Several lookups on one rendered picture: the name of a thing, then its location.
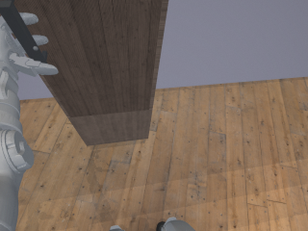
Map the handle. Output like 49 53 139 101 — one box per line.
0 0 48 64

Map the cupboard door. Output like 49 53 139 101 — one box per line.
0 0 163 117

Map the right robot shin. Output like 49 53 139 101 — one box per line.
165 217 176 225

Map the left robot forearm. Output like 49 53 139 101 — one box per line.
0 61 23 135

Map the robot left upper arm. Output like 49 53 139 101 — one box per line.
0 129 35 231

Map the left robot hand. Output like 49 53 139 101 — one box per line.
0 13 59 77

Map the robot right thigh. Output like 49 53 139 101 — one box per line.
161 219 195 231

